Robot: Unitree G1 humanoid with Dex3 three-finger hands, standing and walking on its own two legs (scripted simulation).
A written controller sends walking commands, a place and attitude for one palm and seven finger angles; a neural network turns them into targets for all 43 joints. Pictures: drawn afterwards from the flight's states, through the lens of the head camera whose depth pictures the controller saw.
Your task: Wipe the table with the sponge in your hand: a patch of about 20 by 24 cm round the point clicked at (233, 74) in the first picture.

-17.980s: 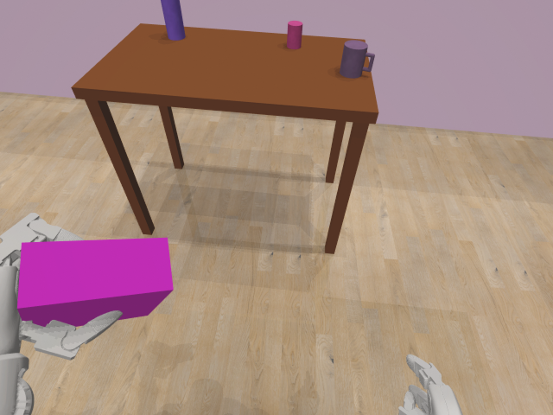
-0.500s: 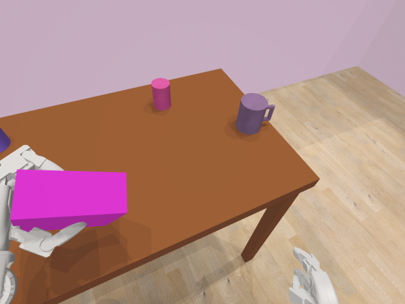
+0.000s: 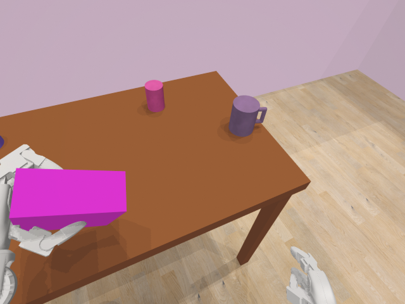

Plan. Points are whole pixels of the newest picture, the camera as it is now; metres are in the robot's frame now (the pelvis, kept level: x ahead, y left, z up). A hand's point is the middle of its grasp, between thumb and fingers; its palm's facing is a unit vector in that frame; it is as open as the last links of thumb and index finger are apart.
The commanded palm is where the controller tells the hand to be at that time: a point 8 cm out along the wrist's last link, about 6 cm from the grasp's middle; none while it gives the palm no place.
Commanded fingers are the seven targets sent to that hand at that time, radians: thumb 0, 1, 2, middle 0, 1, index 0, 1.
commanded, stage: shuffle to correct the standing spot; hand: left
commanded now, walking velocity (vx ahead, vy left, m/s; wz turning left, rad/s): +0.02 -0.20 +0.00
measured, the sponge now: (86, 202) +0.23 +0.20 +0.13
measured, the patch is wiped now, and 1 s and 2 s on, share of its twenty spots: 0.00 0.00 0.00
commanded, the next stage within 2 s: none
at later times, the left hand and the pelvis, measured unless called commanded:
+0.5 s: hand (88, 199) +0.23 +0.19 +0.16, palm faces +0.30 -0.85 -0.43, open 10.1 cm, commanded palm +0.17 +0.23 +0.17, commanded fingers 0.00 0.10 1.30 -1.20 -1.60 -1.20 -1.60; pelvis +0.01 -0.05 -0.01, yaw +0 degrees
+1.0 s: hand (81, 207) +0.22 +0.20 +0.15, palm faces +0.31 -0.85 -0.43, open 10.1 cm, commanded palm +0.16 +0.23 +0.17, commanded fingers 0.00 0.10 1.30 -1.20 -1.60 -1.20 -1.60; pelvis +0.00 -0.05 -0.01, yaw +0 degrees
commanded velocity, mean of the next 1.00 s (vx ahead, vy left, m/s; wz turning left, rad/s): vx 0.01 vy -0.20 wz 0.00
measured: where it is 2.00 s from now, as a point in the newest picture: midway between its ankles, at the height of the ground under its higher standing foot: outside the picture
